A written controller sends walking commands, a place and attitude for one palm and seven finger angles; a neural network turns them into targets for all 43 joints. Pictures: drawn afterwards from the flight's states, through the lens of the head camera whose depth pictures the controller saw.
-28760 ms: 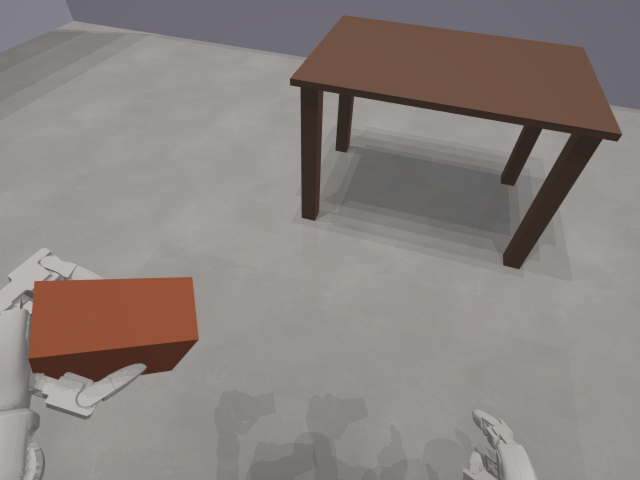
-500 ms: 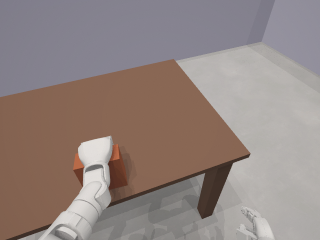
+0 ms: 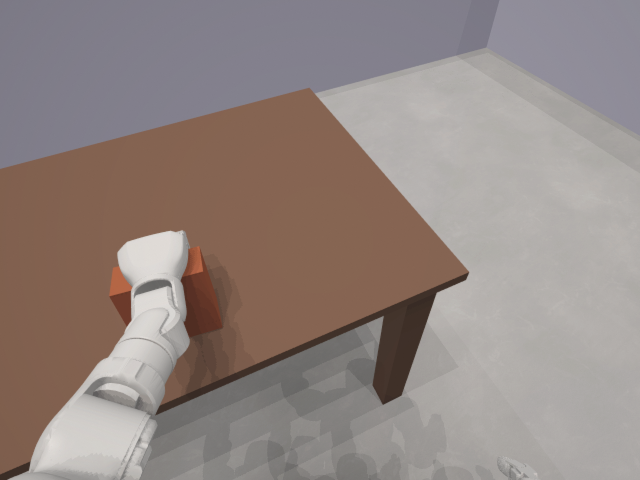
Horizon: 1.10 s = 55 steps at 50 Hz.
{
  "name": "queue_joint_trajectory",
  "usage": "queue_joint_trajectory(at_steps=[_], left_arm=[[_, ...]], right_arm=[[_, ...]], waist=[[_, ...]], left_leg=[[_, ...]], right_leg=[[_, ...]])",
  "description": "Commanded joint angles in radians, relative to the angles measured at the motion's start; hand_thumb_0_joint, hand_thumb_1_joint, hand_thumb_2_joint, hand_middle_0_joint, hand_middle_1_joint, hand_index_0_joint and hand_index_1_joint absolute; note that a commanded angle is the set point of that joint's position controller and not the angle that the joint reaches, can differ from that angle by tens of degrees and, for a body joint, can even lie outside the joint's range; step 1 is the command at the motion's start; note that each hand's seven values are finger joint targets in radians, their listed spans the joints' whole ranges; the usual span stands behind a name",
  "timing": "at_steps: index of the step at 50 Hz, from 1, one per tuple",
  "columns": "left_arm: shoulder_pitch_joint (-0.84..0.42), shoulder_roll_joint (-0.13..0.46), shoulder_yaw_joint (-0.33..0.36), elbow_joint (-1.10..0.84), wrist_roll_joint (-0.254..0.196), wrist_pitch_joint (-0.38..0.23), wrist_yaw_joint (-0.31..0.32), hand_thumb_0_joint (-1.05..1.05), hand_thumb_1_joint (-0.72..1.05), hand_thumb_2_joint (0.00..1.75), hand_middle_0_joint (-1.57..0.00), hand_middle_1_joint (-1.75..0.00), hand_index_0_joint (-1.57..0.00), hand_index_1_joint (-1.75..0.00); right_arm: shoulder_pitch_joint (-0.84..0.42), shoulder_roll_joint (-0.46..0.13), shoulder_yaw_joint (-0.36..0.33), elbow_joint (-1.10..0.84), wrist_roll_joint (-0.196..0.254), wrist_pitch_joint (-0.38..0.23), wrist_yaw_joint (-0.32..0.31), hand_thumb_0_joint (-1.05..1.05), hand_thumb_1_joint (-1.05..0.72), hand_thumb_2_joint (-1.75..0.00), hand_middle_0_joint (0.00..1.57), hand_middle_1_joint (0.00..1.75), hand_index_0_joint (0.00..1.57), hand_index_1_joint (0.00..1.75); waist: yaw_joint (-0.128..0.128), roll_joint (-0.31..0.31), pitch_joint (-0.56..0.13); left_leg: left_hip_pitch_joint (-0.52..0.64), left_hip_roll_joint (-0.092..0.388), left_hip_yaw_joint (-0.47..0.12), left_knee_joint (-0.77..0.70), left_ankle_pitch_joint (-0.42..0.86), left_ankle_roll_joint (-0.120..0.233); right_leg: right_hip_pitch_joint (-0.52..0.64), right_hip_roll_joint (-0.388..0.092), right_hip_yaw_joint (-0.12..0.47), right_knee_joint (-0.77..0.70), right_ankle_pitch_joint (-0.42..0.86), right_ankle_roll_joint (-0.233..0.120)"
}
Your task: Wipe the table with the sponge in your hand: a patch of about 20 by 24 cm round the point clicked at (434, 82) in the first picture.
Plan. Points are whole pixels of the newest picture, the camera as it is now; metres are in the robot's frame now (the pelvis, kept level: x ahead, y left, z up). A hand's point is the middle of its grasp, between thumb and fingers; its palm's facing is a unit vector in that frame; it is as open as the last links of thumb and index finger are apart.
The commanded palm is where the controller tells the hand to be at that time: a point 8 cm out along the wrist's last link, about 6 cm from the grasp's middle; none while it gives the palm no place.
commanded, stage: wipe forward along the third lane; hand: left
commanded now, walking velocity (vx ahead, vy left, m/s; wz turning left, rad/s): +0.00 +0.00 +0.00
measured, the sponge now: (174, 308) +0.37 +0.25 -0.04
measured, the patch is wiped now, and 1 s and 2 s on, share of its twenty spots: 0.85 0.95 0.95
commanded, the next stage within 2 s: wipe back along the third lane in 0.94 s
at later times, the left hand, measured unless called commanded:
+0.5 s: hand (164, 254) +0.43 +0.27 +0.01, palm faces -0.13 +0.02 -0.99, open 10.3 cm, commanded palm +0.42 +0.26 +0.04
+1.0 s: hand (154, 230) +0.48 +0.30 +0.01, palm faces -0.13 +0.00 -0.99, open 10.3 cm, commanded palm +0.47 +0.29 +0.05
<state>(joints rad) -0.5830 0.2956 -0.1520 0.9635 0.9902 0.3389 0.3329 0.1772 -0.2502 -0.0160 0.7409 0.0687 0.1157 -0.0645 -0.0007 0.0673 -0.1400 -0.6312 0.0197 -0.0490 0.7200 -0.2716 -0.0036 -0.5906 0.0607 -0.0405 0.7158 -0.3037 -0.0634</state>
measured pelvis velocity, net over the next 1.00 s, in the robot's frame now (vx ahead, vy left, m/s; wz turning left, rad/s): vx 0.01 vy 0.04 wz -0.04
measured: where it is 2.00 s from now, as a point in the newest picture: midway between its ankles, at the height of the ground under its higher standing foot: outside the picture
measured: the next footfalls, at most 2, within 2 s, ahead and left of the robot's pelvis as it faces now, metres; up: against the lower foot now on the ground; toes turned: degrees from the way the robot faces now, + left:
none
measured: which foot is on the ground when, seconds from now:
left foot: down 0.00-1.00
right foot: down 0.00-1.00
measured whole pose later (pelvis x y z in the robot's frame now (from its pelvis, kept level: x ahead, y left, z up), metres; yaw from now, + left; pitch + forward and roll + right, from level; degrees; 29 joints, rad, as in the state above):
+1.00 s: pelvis +0.01 +0.04 -0.01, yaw -2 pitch +19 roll -3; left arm -0.91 0.46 -0.04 1.26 1.05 0.31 0.32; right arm 0.28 -0.25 0.00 0.74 0.05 0.07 -0.02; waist -0.11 0.05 -0.17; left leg -0.83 0.02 -0.04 0.83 -0.32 0.02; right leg -0.76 0.07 -0.02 0.74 -0.31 -0.01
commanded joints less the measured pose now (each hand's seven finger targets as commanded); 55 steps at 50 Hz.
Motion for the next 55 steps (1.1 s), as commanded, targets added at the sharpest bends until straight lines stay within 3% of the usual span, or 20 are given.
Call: queue_joint_trajectory(at_steps=[1, 2, 4, 6, 7, 9, 13, 15, 17, 20, 22, 24, 27, 31, 33, 39, 42, 49, 52, 55], left_arm=[[-0.339, 0.216, 0.048, -0.029, 0.02, -0.003, 0.04, 0.0, 0.1, 1.3, -1.2, -1.6, -1.2, -1.6], [-0.319, 0.282, 0.11, -0.003, 0.02, -0.001, 0.043, 0.0, 0.1, 1.3, -1.2, -1.6, -1.2, -1.6], [-0.37, 0.236, 0.052, 0.002, 0.019, -0.007, 0.039, 0.0, 0.1, 1.3, -1.2, -1.6, -1.2, -1.6], [-0.408, 0.271, 0.061, 0.022, 0.023, -0.009, 0.037, 0.0, 0.1, 1.3, -1.2, -1.6, -1.2, -1.6], [-0.408, 0.316, 0.106, 0.031, 0.023, -0.011, 0.038, 0.0, 0.1, 1.3, -1.2, -1.6, -1.2, -1.6], [-0.424, 0.278, 0.067, 0.048, 0.023, -0.017, 0.036, 0.0, 0.1, 1.3, -1.2, -1.6, -1.2, -1.6], [-0.409, 0.311, 0.096, 0.065, 0.031, -0.026, 0.037, 0.0, 0.1, 1.3, -1.2, -1.6, -1.2, -1.6], [-0.404, 0.283, 0.079, 0.076, 0.025, -0.025, 0.036, 0.0, 0.1, 1.3, -1.2, -1.6, -1.2, -1.6], [-0.417, 0.326, 0.116, 0.085, 0.022, -0.027, 0.039, 0.0, 0.1, 1.3, -1.2, -1.6, -1.2, -1.6], [-0.455, 0.319, 0.09, 0.108, 0.037, -0.024, 0.041, 0.0, 0.1, 1.3, -1.2, -1.6, -1.2, -1.6], [-0.469, 0.349, 0.122, 0.108, 0.044, -0.026, 0.044, 0.0, 0.1, 1.3, -1.2, -1.6, -1.2, -1.6], [-0.46, 0.299, 0.083, 0.122, 0.047, -0.022, 0.044, 0.0, 0.1, 1.3, -1.2, -1.6, -1.2, -1.6], [-0.489, 0.35, 0.123, 0.127, 0.04, -0.019, 0.043, 0.0, 0.1, 1.3, -1.2, -1.6, -1.2, -1.6], [-0.522, 0.381, 0.118, 0.163, 0.061, -0.006, 0.041, 0.0, 0.1, 1.3, -1.2, -1.6, -1.2, -1.6], [-0.538, 0.386, 0.12, 0.162, 0.068, -0.009, 0.035, 0.0, 0.1, 1.3, -1.2, -1.6, -1.2, -1.6], [-0.582, 0.374, 0.106, 0.184, 0.083, -0.008, 0.022, 0.0, 0.1, 1.3, -1.2, -1.6, -1.2, -1.6], [-0.58, 0.391, 0.132, 0.194, 0.079, -0.012, 0.023, 0.0, 0.1, 1.3, -1.2, -1.6, -1.2, -1.6], [-0.661, 0.405, 0.116, 0.24, 0.101, -0.004, 0.023, 0.0, 0.1, 1.3, -1.2, -1.6, -1.2, -1.6], [-0.678, 0.385, 0.116, 0.241, 0.097, -0.005, 0.019, 0.0, 0.1, 1.3, -1.2, -1.6, -1.2, -1.6], [-0.58, 0.322, 0.097, 0.243, 0.082, -0.01, 0.013, 0.0, 0.1, 1.3, -1.2, -1.6, -1.2, -1.6]], right_arm=[[-0.053, -0.125, -0.034, -0.119, 0.002, -0.047, -0.003, 0.0, -0.9, -0.9, 0.2, 0.3, 0.2, 0.3], [-0.045, -0.132, -0.036, -0.113, 0.001, -0.047, -0.006, 0.0, -0.9, -0.9, 0.2, 0.3, 0.2, 0.3], [-0.029, -0.127, -0.034, -0.113, 0.004, -0.054, -0.004, 0.0, -0.9, -0.9, 0.2, 0.3, 0.2, 0.3], [-0.014, -0.133, -0.032, -0.106, 0.005, -0.061, -0.004, 0.0, -0.9, -0.9, 0.2, 0.3, 0.2, 0.3], [-0.008, -0.138, -0.035, -0.103, 0.002, -0.063, -0.005, 0.0, -0.9, -0.9, 0.2, 0.3, 0.2, 0.3], [0.013, -0.133, -0.035, -0.101, 0.004, -0.068, 0.0, 0.0, -0.9, -0.9, 0.2, 0.3, 0.2, 0.3], [0.039, -0.136, -0.039, -0.096, 0.0, -0.072, 0.008, 0.0, -0.9, -0.9, 0.2, 0.3, 0.2, 0.3], [0.044, -0.135, -0.037, -0.096, 0.0, -0.074, 0.013, 0.0, -0.9, -0.9, 0.2, 0.3, 0.2, 0.3], [0.049, -0.14, -0.039, -0.092, 0.001, -0.076, 0.013, 0.0, -0.9, -0.9, 0.2, 0.3, 0.2, 0.3], [0.061, -0.142, -0.035, -0.085, -0.001, -0.08, 0.016, 0.0, -0.9, -0.9, 0.2, 0.3, 0.2, 0.3], [0.07, -0.146, -0.039, -0.081, -0.004, -0.081, 0.019, 0.0, -0.9, -0.9, 0.2, 0.3, 0.2, 0.3], [0.082, -0.139, -0.038, -0.085, -0.005, -0.082, 0.024, 0.0, -0.9, -0.9, 0.2, 0.3, 0.2, 0.3], [0.081, -0.145, -0.037, -0.084, -0.006, -0.078, 0.024, 0.0, -0.9, -0.9, 0.2, 0.3, 0.2, 0.3], [0.093, -0.152, -0.032, -0.083, -0.007, -0.078, 0.022, 0.0, -0.9, -0.9, 0.2, 0.3, 0.2, 0.3], [0.104, -0.151, -0.034, -0.083, -0.008, -0.077, 0.023, 0.0, -0.9, -0.9, 0.2, 0.3, 0.2, 0.3], [0.131, -0.154, -0.037, -0.082, -0.012, -0.075, 0.031, 0.0, -0.9, -0.9, 0.2, 0.3, 0.2, 0.3], [0.14, -0.156, -0.04, -0.082, -0.015, -0.073, 0.035, 0.0, -0.9, -0.9, 0.2, 0.3, 0.2, 0.3], [0.169, -0.167, -0.041, -0.066, -0.02, -0.077, 0.041, 0.0, -0.9, -0.9, 0.2, 0.3, 0.2, 0.3], [0.181, -0.165, -0.047, -0.061, -0.025, -0.08, 0.048, 0.0, -0.9, -0.9, 0.2, 0.3, 0.2, 0.3], [0.187, -0.157, -0.052, -0.07, -0.027, -0.079, 0.058, 0.0, -0.9, -0.9, 0.2, 0.3, 0.2, 0.3]], waist=[[-0.045, -0.152, -0.167], [-0.029, -0.16, -0.172], [-0.057, -0.151, -0.16], [-0.065, -0.14, -0.168], [-0.053, -0.127, -0.19], [-0.07, -0.135, -0.202], [-0.063, -0.123, -0.25], [-0.071, -0.125, -0.228], [-0.071, -0.148, -0.242], [-0.089, -0.12, -0.206], [-0.079, -0.11, -0.247], [-0.087, -0.104, -0.244], [-0.088, -0.13, -0.268], [-0.103, -0.128, -0.245], [-0.1, -0.084, -0.265], [-0.116, -0.066, -0.275], [-0.108, -0.065, -0.308], [-0.137, -0.053, -0.27], [-0.133, -0.022, -0.314], [-0.108, -0.029, -0.344]], left_leg=[[0.027, -0.038, 0.046, -0.057, -0.108, 0.047], [0.01, -0.038, 0.04, -0.057, -0.108, 0.046], [0.003, -0.037, 0.045, -0.051, -0.119, 0.049], [-0.01, -0.035, 0.043, -0.043, -0.127, 0.049], [-0.015, -0.034, 0.039, -0.043, -0.121, 0.048], [-0.019, -0.033, 0.041, -0.033, -0.115, 0.052], [-0.016, -0.029, 0.04, -0.023, -0.078, 0.053], [-0.029, -0.028, 0.046, -0.02, -0.078, 0.053], [-0.042, -0.028, 0.041, -0.018, -0.064, 0.054], [-0.045, -0.025, 0.044, -0.017, -0.084, 0.055], [-0.035, -0.023, 0.039, -0.013, -0.052, 0.054], [-0.028, -0.025, 0.044, -0.007, -0.045, 0.057], [-0.04, -0.023, 0.043, -0.003, -0.037, 0.057], [-0.052, -0.021, 0.044, -0.001, -0.059, 0.058], [-0.032, -0.022, 0.042, 0.0, -0.039, 0.057], [-0.004, -0.015, 0.034, 0.006, -0.009, 0.057], [-0.005, -0.014, 0.028, 0.011, 0.024, 0.055], [0.0, -0.006, 0.013, 0.008, -0.004, 0.055], [0.028, -0.002, 0.003, 0.013, 0.027, 0.051], [0.057, 0.001, 0.005, 0.016, 0.065, 0.049]], right_leg=[[0.082, -0.044, 0.106, -0.199, -0.072, 0.041], [0.091, -0.039, 0.112, -0.203, -0.084, 0.038], [0.07, -0.042, 0.104, -0.201, -0.092, 0.044], [0.062, -0.041, 0.111, -0.198, -0.109, 0.043], [0.07, -0.037, 0.111, -0.193, -0.106, 0.04], [0.067, -0.038, 0.104, -0.183, -0.078, 0.045], [0.087, -0.033, 0.099, -0.165, -0.006, 0.042], [0.081, -0.036, 0.1, -0.172, 0.014, 0.044], [0.097, -0.031, 0.096, -0.165, 0.034, 0.044], [0.047, -0.03, 0.086, -0.166, 0.002, 0.045], [0.056, -0.025, 0.079, -0.146, 0.04, 0.04], [0.044, -0.025, 0.07, -0.142, 0.059, 0.042], [0.066, -0.024, 0.072, -0.14, 0.083, 0.044], [0.035, -0.024, 0.068, -0.143, 0.044, 0.047], [0.022, -0.021, 0.057, -0.13, 0.057, 0.043], [-0.022, -0.012, 0.038, -0.114, 0.075, 0.038], [-0.008, -0.009, 0.034, -0.101, 0.115, 0.033], [-0.094, 0.001, 0.014, -0.092, 0.052, 0.031], [-0.107, 0.005, 0.007, -0.075, 0.068, 0.023], [-0.088, 0.012, 0.001, -0.075, 0.091, 0.021]])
